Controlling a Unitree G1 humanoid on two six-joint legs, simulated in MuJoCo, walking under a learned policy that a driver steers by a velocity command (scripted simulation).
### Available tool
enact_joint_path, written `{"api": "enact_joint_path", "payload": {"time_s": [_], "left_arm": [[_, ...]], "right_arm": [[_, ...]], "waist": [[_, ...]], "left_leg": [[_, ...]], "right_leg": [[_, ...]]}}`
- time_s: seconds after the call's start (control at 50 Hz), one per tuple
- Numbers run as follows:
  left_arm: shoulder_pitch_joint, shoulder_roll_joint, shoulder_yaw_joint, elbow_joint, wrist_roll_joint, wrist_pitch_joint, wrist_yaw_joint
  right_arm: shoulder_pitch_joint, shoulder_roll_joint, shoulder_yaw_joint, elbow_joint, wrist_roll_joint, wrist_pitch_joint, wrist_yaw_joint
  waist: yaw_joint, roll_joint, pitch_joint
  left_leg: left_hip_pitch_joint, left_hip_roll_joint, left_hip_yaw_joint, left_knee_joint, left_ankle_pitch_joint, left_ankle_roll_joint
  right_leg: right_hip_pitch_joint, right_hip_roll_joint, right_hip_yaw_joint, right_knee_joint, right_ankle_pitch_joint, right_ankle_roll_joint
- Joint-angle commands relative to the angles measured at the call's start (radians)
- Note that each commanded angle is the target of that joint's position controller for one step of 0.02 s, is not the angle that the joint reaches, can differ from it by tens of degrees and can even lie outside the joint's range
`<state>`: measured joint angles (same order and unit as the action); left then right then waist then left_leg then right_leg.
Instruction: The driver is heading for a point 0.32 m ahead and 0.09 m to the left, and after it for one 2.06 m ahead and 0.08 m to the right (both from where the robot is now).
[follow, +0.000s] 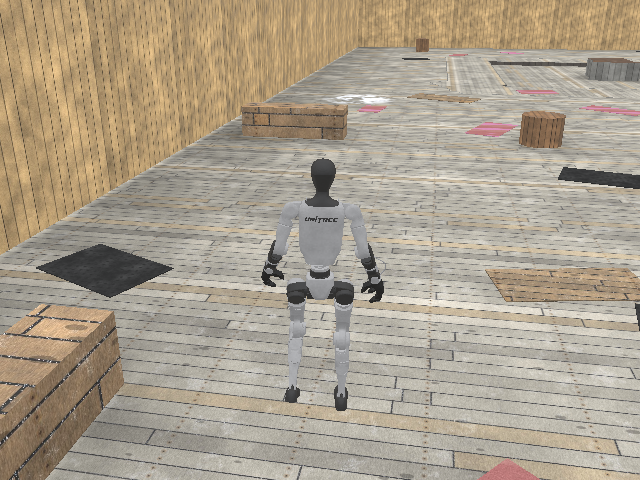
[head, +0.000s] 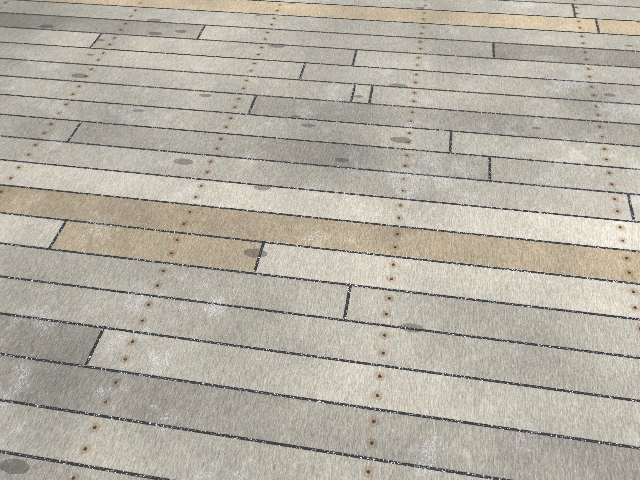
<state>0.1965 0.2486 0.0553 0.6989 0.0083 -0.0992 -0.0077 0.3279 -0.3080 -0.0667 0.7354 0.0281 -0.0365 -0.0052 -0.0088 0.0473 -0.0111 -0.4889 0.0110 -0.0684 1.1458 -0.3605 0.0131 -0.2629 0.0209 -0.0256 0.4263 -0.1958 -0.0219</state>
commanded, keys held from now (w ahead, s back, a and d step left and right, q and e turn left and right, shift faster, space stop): w+q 0.30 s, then w+e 0.70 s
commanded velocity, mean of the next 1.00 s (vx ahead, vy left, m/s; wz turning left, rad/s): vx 0.50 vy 0.00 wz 0.01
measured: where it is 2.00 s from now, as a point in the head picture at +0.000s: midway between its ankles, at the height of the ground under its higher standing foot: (345, 274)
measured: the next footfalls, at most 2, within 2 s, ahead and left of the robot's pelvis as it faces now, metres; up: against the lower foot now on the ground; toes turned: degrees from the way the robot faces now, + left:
left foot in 0.34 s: +0.32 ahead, +0.18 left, +0.00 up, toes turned +15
right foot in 0.92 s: +0.66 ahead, +0.01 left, +0.00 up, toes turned -2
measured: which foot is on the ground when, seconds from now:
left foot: up 0.00-0.32, down 0.34-0.90, up 0.92-1.00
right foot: down 0.00-0.34, up 0.36-0.90, down 0.92-1.00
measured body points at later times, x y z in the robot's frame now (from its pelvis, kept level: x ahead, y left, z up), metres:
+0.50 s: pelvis +0.25 +0.09 -0.01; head +0.29 +0.11 +0.44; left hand +0.26 +0.38 -0.13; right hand +0.47 -0.13 -0.10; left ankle +0.28 +0.17 -0.74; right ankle +0.21 -0.09 -0.65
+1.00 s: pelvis +0.54 +0.08 -0.02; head +0.58 +0.07 +0.43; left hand +0.71 +0.34 -0.12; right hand +0.61 -0.20 -0.14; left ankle +0.36 +0.20 -0.64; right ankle +0.62 +0.01 -0.74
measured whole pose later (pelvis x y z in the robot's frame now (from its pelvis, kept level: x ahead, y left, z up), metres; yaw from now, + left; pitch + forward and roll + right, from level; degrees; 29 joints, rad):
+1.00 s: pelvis +0.54 +0.08 -0.02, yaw -3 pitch +2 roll +0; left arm 0.15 0.29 0.07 0.69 -0.02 -0.06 -0.04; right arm 0.28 -0.29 -0.05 0.80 0.02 -0.08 0.00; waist -0.01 0.00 0.06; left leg -0.25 0.01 0.02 1.17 -0.48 0.00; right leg -0.46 0.07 -0.03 0.61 -0.19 -0.11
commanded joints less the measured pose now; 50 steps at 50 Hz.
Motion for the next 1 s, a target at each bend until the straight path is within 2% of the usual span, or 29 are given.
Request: {"api": "enact_joint_path", "payload": {"time_s": [0.02,0.08,0.16,0.22,0.26,0.3,0.32,0.34,0.36,0.38,0.4,0.42,0.44,0.46,0.5,0.56,0.62,0.68,0.74,0.8,0.82,0.86,0.88,0.9,0.92,0.94,0.96,0.98,1.0], "left_arm": [[0.027,0.105,0.031,-0.022,0.001,-0.015,0.000],[0.039,0.143,0.044,0.011,0.000,-0.019,0.004],[0.054,0.179,0.050,0.042,-0.007,-0.010,0.011],[0.097,0.209,0.056,0.070,-0.020,0.002,0.013],[0.113,0.228,0.062,0.085,-0.030,0.013,0.013],[0.112,0.259,0.070,0.087,-0.036,0.026,0.019],[0.128,0.266,0.070,0.096,-0.040,0.033,0.021],[0.140,0.247,0.058,0.104,-0.040,0.036,0.023],[0.162,0.188,0.030,0.088,-0.009,0.028,0.021],[0.277,0.071,-0.013,0.060,0.001,0.006,0.001],[0.168,0.188,0.015,0.078,-0.043,-0.013,-0.008],[0.067,0.209,0.023,0.040,-0.071,-0.017,-0.011],[0.043,0.187,0.017,0.039,-0.059,-0.017,-0.003],[0.044,0.183,0.021,0.048,-0.040,-0.009,0.001],[0.120,0.159,0.022,0.080,-0.042,0.024,0.002],[0.103,0.121,0.020,0.082,-0.040,0.053,0.009],[0.042,0.107,0.021,0.066,-0.034,0.049,0.006],[-0.033,0.086,0.012,0.047,-0.030,0.040,-0.011],[-0.125,0.064,0.000,0.006,-0.028,0.039,-0.029],[-0.185,0.066,-0.003,-0.043,-0.027,0.038,-0.050],[-0.187,0.070,0.000,-0.056,-0.028,0.038,-0.057],[-0.140,0.100,0.015,-0.068,-0.029,0.044,-0.063],[-0.063,0.128,0.030,-0.058,-0.030,0.048,-0.062],[0.077,0.175,0.057,-0.030,-0.032,0.049,-0.053],[0.239,0.252,0.090,0.003,-0.031,0.058,-0.034],[0.234,0.350,0.105,0.001,-0.038,0.055,-0.022],[0.262,0.285,0.084,-0.022,-0.029,0.041,-0.024],[0.228,0.230,0.071,-0.021,-0.023,0.033,-0.023],[0.163,0.200,0.062,-0.030,-0.029,0.029,-0.022]], "right_arm": [[-0.041,-0.039,-0.014,-0.099,-0.001,-0.001,0.010],[-0.095,-0.025,-0.007,-0.127,-0.009,0.003,0.016],[-0.210,-0.009,0.006,-0.156,-0.008,-0.007,0.040],[-0.298,-0.011,0.009,-0.193,-0.004,-0.008,0.058],[-0.328,-0.025,0.005,-0.217,-0.002,-0.006,0.067],[-0.294,-0.058,-0.012,-0.225,-0.009,-0.001,0.070],[-0.215,-0.079,-0.027,-0.211,-0.014,0.001,0.066],[-0.051,-0.118,-0.053,-0.167,-0.011,0.003,0.054],[0.111,-0.196,-0.078,-0.132,-0.012,0.012,0.031],[0.080,-0.276,-0.075,-0.138,-0.013,0.002,0.028],[0.113,-0.182,-0.052,-0.146,-0.019,-0.008,0.033],[0.069,-0.156,-0.040,-0.129,-0.028,-0.018,0.036],[0.006,-0.132,-0.032,-0.121,-0.025,-0.025,0.036],[-0.050,-0.098,-0.023,-0.119,-0.030,-0.031,0.037],[-0.099,-0.063,-0.016,-0.113,-0.039,-0.051,0.039],[-0.104,-0.070,-0.022,-0.076,-0.047,-0.076,0.033],[-0.082,-0.071,-0.024,-0.044,-0.050,-0.078,0.018],[-0.078,-0.085,-0.025,-0.025,-0.045,-0.076,0.008],[-0.026,-0.103,-0.032,0.012,-0.036,-0.064,0.000],[0.004,-0.120,-0.040,0.039,-0.024,-0.038,-0.005],[-0.002,-0.129,-0.043,0.041,-0.020,-0.028,-0.009],[-0.024,-0.160,-0.050,0.035,-0.016,-0.013,-0.020],[-0.035,-0.173,-0.053,0.031,-0.015,-0.005,-0.026],[-0.055,-0.177,-0.051,0.028,-0.011,0.000,-0.031],[-0.053,-0.155,-0.040,0.014,-0.019,-0.009,-0.036],[0.047,0.002,0.008,-0.034,-0.054,-0.037,-0.015],[-0.026,-0.058,0.006,-0.044,-0.022,-0.082,0.004],[-0.124,-0.108,-0.006,-0.076,0.014,-0.105,0.016],[-0.150,-0.102,-0.001,-0.084,0.007,-0.116,0.014]], "waist": [[0.022,-0.159,0.029],[0.023,-0.122,0.035],[0.061,-0.106,0.054],[0.086,-0.101,0.079],[0.082,-0.107,0.087],[0.043,-0.137,0.043],[-0.007,-0.138,-0.013],[-0.098,-0.110,-0.095],[-0.156,0.020,-0.207],[-0.037,0.233,-0.348],[-0.128,0.073,-0.387],[-0.124,0.053,-0.222],[-0.078,-0.003,-0.136],[-0.040,0.005,-0.082],[0.015,0.033,-0.063],[0.028,0.008,-0.001],[0.011,0.003,0.032],[-0.018,-0.001,0.059],[-0.061,-0.017,0.100],[-0.074,-0.015,0.114],[-0.064,-0.006,0.106],[-0.020,0.039,0.042],[0.027,0.057,-0.009],[0.110,0.045,-0.083],[0.186,-0.034,-0.175],[0.066,-0.301,-0.246],[0.128,-0.207,-0.384],[0.146,-0.154,-0.251],[0.102,-0.071,-0.150]], "left_leg": [[-0.249,0.097,-0.035,0.009,0.089,-0.016],[-0.275,0.105,-0.032,-0.099,0.184,-0.034],[-0.216,0.093,0.021,-0.333,0.376,-0.018],[-0.195,0.080,0.062,-0.441,0.377,0.008],[-0.182,0.063,0.089,-0.486,0.310,0.037],[-0.074,0.002,0.148,-0.506,0.203,0.078],[0.069,-0.041,0.164,-0.535,0.176,0.107],[0.328,-0.075,0.157,-0.602,0.249,0.144],[0.662,0.092,-0.079,-0.594,0.302,0.200],[0.908,0.365,-0.627,-0.718,0.131,0.370],[0.873,0.382,-0.667,-0.797,0.070,0.345],[0.742,0.347,-0.483,-0.809,0.169,0.298],[0.592,0.303,-0.353,-0.821,0.268,0.262],[0.477,0.265,-0.260,-0.847,0.338,0.242],[0.357,0.232,-0.157,-0.924,0.359,0.231],[0.305,0.222,-0.032,-0.993,0.422,0.222],[0.353,0.202,0.068,-1.010,0.465,0.189],[0.382,0.191,0.149,-1.029,0.463,0.157],[0.473,0.226,0.185,-1.022,0.492,0.151],[0.597,0.264,0.209,-0.959,0.599,0.144],[0.620,0.270,0.222,-0.922,0.694,0.135],[0.640,0.268,0.251,-0.793,1.034,0.111],[0.631,0.260,0.262,-0.673,1.172,0.098],[0.558,0.230,0.282,-0.481,1.171,0.071],[0.339,0.183,0.282,-0.194,0.902,0.028],[-0.133,-0.037,0.210,0.171,-0.124,-0.042],[-0.265,-0.069,-0.030,0.301,-0.237,-0.028],[-0.341,-0.009,-0.054,0.272,-0.144,-0.003],[-0.318,0.036,-0.043,0.174,-0.057,0.009]], "right_leg": [[0.167,-0.270,0.229,-0.245,0.124,-0.161],[0.173,-0.279,0.128,-0.265,0.256,-0.175],[0.185,-0.257,-0.008,-0.266,0.292,-0.144],[0.241,-0.279,-0.054,-0.255,0.295,-0.125],[0.300,-0.300,-0.081,-0.217,0.378,-0.108],[0.336,-0.300,-0.124,-0.094,0.694,-0.086],[0.318,-0.294,-0.136,0.031,0.836,-0.079],[0.222,-0.265,-0.159,0.219,0.840,-0.058],[-0.043,-0.219,-0.167,0.531,0.452,-0.022],[-0.400,-0.040,-0.055,0.864,-0.405,0.023],[-0.459,-0.061,0.108,0.955,-0.389,0.008],[-0.517,-0.095,0.094,0.946,-0.308,-0.002],[-0.486,-0.140,0.091,0.869,-0.217,-0.004],[-0.439,-0.166,0.092,0.811,-0.162,0.002],[-0.334,-0.186,0.111,0.773,-0.084,0.014],[-0.374,-0.172,0.135,0.703,0.015,0.038],[-0.444,-0.147,0.158,0.555,0.179,0.046],[-0.422,-0.129,0.106,0.378,0.317,0.036],[-0.457,-0.122,0.065,0.270,0.321,0.015],[-0.506,-0.107,0.020,0.215,0.212,-0.015],[-0.488,-0.092,-0.003,0.202,0.161,-0.030],[-0.365,-0.028,-0.069,0.205,0.056,-0.069],[-0.256,0.012,-0.093,0.210,0.010,-0.094],[-0.049,0.049,-0.093,0.152,0.049,-0.130],[0.258,-0.022,0.064,0.104,0.085,-0.185],[0.603,-0.285,0.616,0.048,-0.013,-0.371],[0.699,-0.355,0.877,-0.088,-0.103,-0.429],[0.619,-0.325,0.723,-0.114,-0.057,-0.369],[0.467,-0.279,0.593,-0.116,0.025,-0.328]]}}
